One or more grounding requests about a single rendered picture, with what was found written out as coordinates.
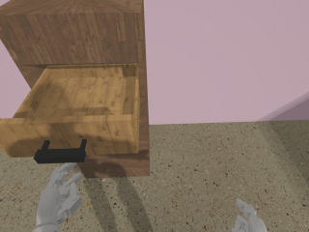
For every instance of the robot right hand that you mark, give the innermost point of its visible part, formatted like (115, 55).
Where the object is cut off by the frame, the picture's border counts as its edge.
(254, 223)

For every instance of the drawer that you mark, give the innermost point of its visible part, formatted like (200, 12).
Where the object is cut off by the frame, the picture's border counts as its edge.
(68, 103)

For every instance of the robot left hand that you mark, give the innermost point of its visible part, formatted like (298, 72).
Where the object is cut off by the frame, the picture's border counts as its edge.
(59, 199)

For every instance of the handle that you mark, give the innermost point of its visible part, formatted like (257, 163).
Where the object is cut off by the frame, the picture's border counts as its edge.
(65, 155)

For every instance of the cabinet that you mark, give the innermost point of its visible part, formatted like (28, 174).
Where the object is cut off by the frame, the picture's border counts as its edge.
(41, 33)

